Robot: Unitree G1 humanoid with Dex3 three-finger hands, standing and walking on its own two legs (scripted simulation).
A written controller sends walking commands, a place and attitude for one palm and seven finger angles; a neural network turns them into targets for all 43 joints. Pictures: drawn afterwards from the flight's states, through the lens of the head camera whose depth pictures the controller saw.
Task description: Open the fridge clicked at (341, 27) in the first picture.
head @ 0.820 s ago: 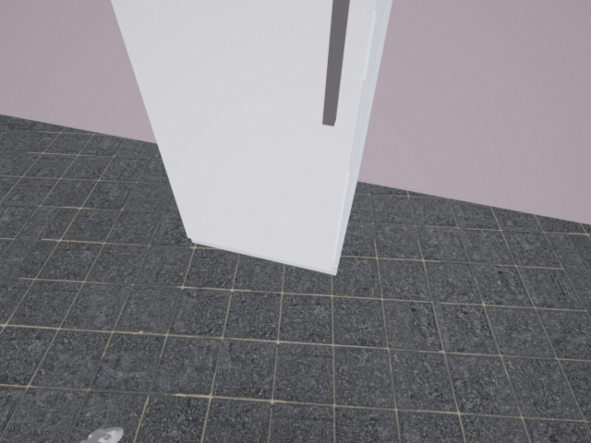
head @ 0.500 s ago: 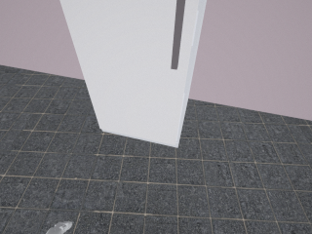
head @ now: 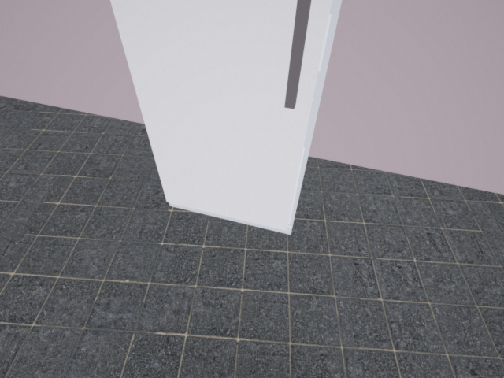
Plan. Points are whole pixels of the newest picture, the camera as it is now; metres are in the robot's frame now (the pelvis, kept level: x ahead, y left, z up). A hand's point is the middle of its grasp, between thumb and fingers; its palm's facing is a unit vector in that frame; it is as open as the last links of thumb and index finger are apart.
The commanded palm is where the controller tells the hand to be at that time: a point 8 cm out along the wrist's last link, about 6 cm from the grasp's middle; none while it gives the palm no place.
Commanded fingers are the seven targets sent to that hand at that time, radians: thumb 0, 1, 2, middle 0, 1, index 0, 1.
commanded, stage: stand and wait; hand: right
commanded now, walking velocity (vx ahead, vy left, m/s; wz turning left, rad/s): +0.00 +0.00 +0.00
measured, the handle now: (299, 42) +0.84 -0.07 +0.17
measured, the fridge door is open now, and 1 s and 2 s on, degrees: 0 0 0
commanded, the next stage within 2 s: look at it before walking up in 0.02 s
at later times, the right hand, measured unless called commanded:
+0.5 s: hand out of the picture +0.08 -0.25 -0.15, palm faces -0.02 +0.95 -0.33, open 7.4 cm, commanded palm none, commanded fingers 0.00 -0.90 -0.90 0.20 0.30 0.20 0.30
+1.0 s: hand out of the picture +0.07 -0.22 -0.17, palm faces -0.09 +0.95 -0.29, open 7.4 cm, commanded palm none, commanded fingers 0.00 -0.90 -0.90 0.20 0.30 0.20 0.30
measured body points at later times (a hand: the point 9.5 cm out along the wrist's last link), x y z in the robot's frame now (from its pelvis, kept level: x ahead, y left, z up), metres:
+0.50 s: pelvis +0.00 +0.00 +0.00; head +0.00 +0.00 +0.45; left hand +0.08 +0.30 -0.13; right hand +0.08 -0.29 -0.13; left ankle +0.00 +0.12 -0.75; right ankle +0.00 -0.13 -0.75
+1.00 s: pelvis +0.00 +0.00 -0.01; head +0.02 +0.01 +0.44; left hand +0.07 +0.28 -0.15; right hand +0.08 -0.27 -0.15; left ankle +0.00 +0.11 -0.74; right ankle +0.00 -0.13 -0.75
